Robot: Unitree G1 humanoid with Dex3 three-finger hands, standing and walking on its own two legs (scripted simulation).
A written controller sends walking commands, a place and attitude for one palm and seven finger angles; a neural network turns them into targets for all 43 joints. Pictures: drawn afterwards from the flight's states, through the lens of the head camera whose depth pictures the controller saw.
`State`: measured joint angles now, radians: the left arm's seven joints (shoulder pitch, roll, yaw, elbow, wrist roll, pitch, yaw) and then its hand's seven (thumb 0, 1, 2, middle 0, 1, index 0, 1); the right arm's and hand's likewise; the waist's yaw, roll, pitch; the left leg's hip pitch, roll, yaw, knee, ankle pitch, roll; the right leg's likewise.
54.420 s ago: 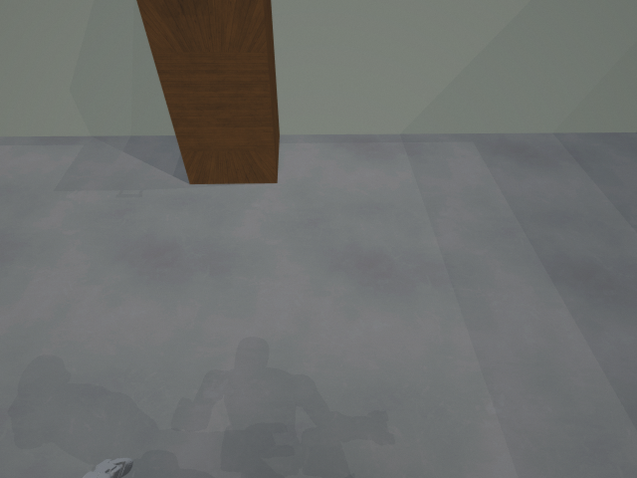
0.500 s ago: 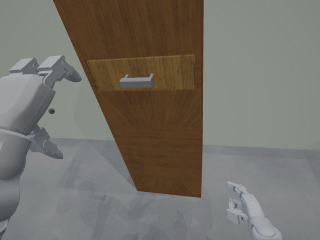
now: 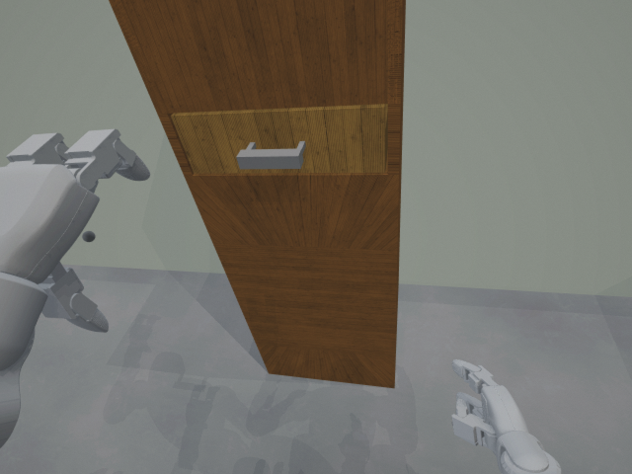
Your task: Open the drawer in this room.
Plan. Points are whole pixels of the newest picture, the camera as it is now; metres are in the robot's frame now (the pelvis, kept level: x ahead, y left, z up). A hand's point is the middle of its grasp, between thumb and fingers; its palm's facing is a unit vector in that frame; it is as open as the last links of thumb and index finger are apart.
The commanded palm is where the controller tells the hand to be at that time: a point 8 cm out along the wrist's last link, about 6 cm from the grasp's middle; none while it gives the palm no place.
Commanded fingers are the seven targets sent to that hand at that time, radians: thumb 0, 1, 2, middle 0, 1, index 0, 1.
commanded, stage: draw the hand back to the body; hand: left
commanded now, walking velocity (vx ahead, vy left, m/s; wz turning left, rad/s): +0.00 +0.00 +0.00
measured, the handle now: (273, 152) +0.59 +0.18 +0.14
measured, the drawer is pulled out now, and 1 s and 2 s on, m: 0.00 0.00 0.00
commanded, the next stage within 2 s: step back with the hand held close in 1.20 s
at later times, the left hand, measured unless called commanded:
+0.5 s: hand (24, 197) +0.19 +0.22 +0.34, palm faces +0.58 -0.77 -0.28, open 12.9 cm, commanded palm +0.15 +0.27 +0.33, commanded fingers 0.00 0.06 0.54 -0.26 -0.84 -0.26 -0.84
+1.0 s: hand (12, 173) +0.22 +0.26 +0.34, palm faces +0.65 -0.71 -0.27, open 8.7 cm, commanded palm +0.17 +0.29 +0.33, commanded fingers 0.00 0.90 0.90 -0.20 -0.30 -0.20 -0.30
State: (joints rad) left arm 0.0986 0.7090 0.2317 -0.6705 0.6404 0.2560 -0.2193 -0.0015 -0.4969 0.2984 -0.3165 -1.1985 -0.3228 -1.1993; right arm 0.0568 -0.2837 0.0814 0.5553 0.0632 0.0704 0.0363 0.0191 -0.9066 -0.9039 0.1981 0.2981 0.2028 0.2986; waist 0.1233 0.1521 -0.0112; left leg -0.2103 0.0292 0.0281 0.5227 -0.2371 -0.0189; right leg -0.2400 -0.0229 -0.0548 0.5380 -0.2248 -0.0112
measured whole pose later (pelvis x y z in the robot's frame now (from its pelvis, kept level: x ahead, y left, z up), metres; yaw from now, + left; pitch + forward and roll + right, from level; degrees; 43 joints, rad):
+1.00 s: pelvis +0.04 +0.01 +0.01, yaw +0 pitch -4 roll -1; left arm 0.10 0.41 0.58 -0.62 -0.08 -0.17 0.11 0.00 0.58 0.77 -0.23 -0.49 -0.24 -0.49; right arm 0.14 -0.20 0.02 0.66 0.01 -0.12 -0.04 0.02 -0.90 -0.90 0.20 0.30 0.21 0.30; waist 0.08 0.08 0.02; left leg -0.11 0.03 0.03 0.46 -0.27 -0.01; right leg -0.11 -0.01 -0.06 0.41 -0.22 0.00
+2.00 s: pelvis -0.09 +0.02 -0.01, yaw +2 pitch +0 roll -1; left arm 0.21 0.53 0.67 -0.75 -0.04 -0.23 0.12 0.00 0.89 0.90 -0.20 -0.30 -0.21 -0.30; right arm 0.20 -0.23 0.00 0.59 0.03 -0.07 -0.04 0.02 -0.90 -0.90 0.20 0.30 0.21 0.30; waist -0.04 0.02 0.03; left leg -0.41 0.04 0.02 0.80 -0.40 -0.01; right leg -0.40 -0.02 -0.06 0.57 -0.17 0.00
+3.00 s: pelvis -0.27 +0.00 +0.00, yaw +3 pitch +0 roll -1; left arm 0.31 0.56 0.64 -0.91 -0.04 -0.25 0.13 0.01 0.88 0.90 -0.22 -0.30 -0.22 -0.30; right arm 0.26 -0.21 0.02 0.63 0.00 -0.08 -0.06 0.02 -0.90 -0.90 0.20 0.30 0.21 0.30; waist -0.01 -0.01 -0.05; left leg -0.36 0.06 0.06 0.64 -0.33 0.01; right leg -0.25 0.00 -0.11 0.55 -0.30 -0.03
